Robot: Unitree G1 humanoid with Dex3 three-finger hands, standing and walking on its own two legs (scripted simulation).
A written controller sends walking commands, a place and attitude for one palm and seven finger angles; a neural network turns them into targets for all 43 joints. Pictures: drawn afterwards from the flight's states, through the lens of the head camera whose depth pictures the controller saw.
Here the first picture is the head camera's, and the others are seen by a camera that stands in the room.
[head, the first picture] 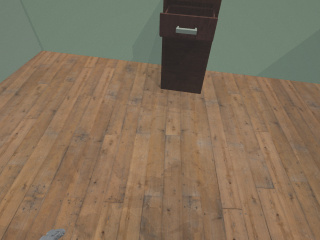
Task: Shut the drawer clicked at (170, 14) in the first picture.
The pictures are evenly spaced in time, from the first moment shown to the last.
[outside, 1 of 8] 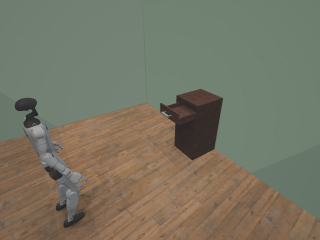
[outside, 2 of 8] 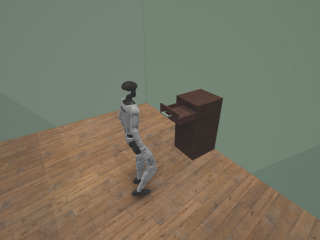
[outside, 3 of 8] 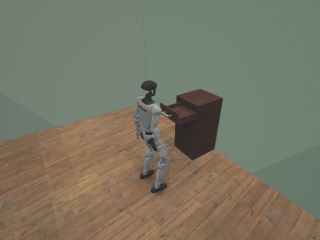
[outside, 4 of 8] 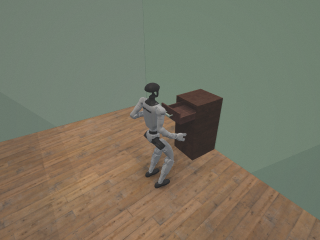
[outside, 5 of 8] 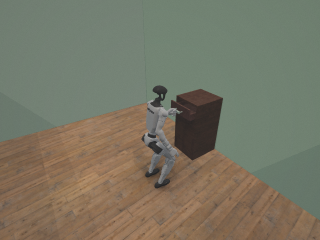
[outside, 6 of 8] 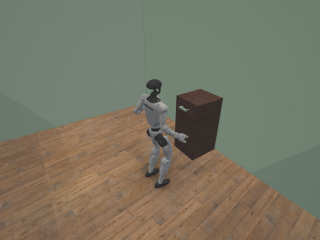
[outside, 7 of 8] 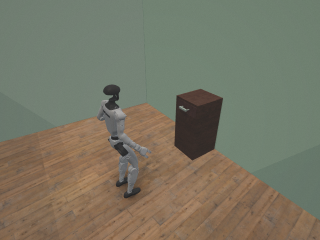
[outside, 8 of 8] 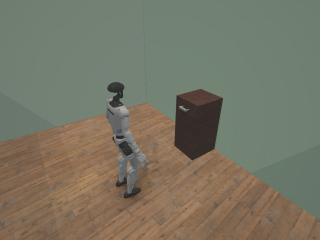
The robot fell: no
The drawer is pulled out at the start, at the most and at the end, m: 0.28 0.28 0.00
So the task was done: yes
